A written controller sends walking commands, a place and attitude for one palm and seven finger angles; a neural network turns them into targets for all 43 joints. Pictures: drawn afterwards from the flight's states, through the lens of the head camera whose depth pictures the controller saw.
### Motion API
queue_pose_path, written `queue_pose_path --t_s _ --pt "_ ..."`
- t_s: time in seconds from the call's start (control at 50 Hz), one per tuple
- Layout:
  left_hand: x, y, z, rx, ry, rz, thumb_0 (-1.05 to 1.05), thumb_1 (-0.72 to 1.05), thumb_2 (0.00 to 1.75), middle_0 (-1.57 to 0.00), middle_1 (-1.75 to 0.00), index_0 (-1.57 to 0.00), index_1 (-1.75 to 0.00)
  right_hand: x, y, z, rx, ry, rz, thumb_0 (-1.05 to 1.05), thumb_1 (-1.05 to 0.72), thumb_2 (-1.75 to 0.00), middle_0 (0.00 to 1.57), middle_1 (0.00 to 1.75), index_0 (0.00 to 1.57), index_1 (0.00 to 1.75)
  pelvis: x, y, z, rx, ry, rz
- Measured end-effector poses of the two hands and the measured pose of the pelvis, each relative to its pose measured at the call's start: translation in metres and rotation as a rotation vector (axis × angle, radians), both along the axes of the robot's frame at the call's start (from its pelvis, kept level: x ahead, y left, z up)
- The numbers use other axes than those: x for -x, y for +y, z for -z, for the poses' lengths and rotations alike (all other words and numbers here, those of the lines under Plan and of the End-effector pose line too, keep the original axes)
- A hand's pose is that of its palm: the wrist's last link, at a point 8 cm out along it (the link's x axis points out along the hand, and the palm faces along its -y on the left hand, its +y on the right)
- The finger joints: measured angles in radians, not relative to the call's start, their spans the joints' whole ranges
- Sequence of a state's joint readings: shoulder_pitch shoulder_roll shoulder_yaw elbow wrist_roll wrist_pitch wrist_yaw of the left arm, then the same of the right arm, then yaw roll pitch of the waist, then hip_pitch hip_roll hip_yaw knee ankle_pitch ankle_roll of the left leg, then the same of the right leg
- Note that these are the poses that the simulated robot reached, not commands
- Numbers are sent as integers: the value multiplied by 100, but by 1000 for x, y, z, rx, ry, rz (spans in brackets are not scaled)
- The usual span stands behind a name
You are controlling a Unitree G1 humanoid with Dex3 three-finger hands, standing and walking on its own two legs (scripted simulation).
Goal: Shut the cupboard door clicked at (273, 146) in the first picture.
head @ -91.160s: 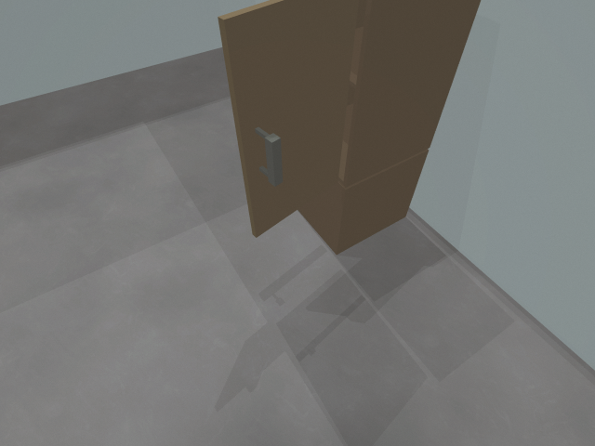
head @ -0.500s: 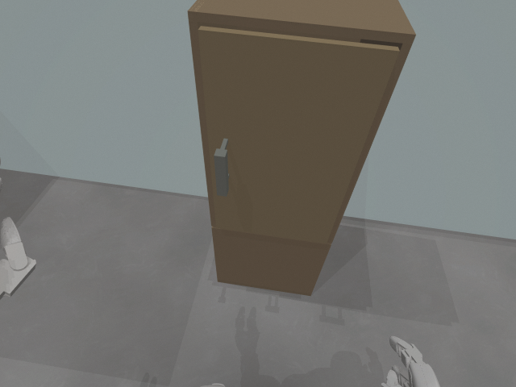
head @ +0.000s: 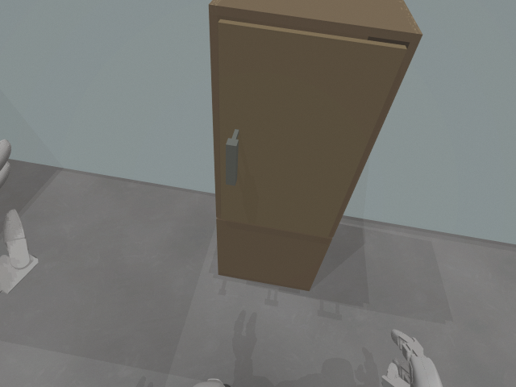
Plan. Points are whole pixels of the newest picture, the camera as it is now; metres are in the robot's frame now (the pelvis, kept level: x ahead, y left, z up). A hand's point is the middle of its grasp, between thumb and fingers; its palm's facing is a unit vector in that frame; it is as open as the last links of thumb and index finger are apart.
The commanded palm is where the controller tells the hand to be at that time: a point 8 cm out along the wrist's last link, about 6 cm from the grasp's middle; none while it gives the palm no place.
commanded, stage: step back with the hand held close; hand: left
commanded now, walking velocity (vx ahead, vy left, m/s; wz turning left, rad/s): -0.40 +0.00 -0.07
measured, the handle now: (233, 157) +0.63 +0.09 -0.03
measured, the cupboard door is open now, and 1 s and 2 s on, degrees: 0 0 0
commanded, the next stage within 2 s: stop stepping back and stand still in 0.20 s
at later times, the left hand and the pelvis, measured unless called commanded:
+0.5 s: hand out of the picture +0.13 +0.29 +0.19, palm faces +0.38 -0.83 -0.41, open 7.4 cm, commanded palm +0.06 +0.33 +0.19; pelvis -0.09 +0.04 +0.00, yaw -1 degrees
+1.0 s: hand out of the picture -0.01 +0.39 +0.22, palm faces +0.51 -0.77 -0.38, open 7.4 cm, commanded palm -0.06 +0.41 +0.19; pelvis -0.21 +0.12 +0.01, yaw -3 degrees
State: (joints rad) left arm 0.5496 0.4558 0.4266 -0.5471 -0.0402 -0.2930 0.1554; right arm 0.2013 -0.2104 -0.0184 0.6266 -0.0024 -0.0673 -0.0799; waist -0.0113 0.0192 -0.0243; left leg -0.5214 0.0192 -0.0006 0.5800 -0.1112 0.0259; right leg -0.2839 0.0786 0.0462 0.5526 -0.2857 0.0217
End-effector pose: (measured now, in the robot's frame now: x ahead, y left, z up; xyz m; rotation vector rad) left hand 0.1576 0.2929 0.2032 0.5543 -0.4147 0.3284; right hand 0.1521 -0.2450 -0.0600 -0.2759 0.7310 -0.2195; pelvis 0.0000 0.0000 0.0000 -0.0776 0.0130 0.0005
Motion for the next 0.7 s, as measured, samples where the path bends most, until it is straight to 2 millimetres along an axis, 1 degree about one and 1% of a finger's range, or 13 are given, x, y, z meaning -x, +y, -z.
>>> queue_pose_path --t_s 0.1,0.14,0.2,0.28,0.36,0.4,0.46,0.5,0.54,0.6,0.62,0.66,0.7 --pt "5 27 -3 -9 -7 -43 1 88 90 -22 -31 -22 -30 8 14 -7 -1 -27 -1 1 -91 -90 20 30 20 30 13 9 -4 25 -1 -4" --pt "11 32 -4 12 2 -58 2 89 90 -22 -31 -22 -30 13 20 -11 -12 -28 -16 1 -91 -90 20 30 20 30 20 9 -8 32 12 -5" --pt "26 28 -3 41 7 -48 2 89 90 -21 -31 -21 -30 19 28 -14 -28 -38 -44 1 -91 -90 20 30 20 30 30 9 -9 25 35 16" --pt "41 12 1 41 -18 18 2 89 90 -21 -31 -21 -30 33 30 -8 -25 -52 -66 1 -90 -90 20 30 20 30 51 11 -1 3 25 69" --pt "47 7 -1 57 -63 85 2 89 90 -21 -31 -21 -30 62 30 -5 -16 -43 -11 1 -90 -90 20 30 20 30 63 19 1 11 -15 55" --pt "50 13 -1 48 -65 93 2 89 90 -22 -31 -22 -30 79 29 -3 -9 -41 28 1 -90 -90 20 30 20 30 67 24 3 17 -29 44" --pt "58 31 0 38 -31 64 1 88 90 -22 -31 -22 -30 106 29 -2 0 -17 72 1 -91 -90 20 30 20 30 77 31 2 26 -37 26" --pt "69 43 -1 27 -2 35 1 88 90 -22 -31 -22 -30 123 32 -1 3 9 81 1 -91 -90 20 30 20 30 86 36 0 30 -37 11" --pt "86 52 -2 6 8 22 2 89 90 -22 -31 -22 -30 140 35 2 8 34 79 1 -91 -90 20 30 20 30 96 42 2 32 -47 5" --pt "109 64 0 6 -43 18 2 89 90 -22 -31 -22 -30 164 39 10 41 63 95 1 -91 -90 20 30 20 30 103 56 11 22 -67 91" --pt "111 68 2 19 -77 18 2 89 90 -22 -31 -22 -30 171 41 14 56 59 101 1 -91 -90 20 30 20 30 107 61 17 29 -67 109" --pt "107 76 5 71 -139 11 2 89 90 -22 -31 -22 -30 185 49 20 57 51 107 1 -91 -90 20 30 20 30 123 69 22 42 -85 94" --pt "101 82 6 126 -151 5 2 89 90 -21 -31 -21 -30 199 63 21 14 57 99 1 -91 -90 20 30 20 30 142 71 18 39 -97 73"
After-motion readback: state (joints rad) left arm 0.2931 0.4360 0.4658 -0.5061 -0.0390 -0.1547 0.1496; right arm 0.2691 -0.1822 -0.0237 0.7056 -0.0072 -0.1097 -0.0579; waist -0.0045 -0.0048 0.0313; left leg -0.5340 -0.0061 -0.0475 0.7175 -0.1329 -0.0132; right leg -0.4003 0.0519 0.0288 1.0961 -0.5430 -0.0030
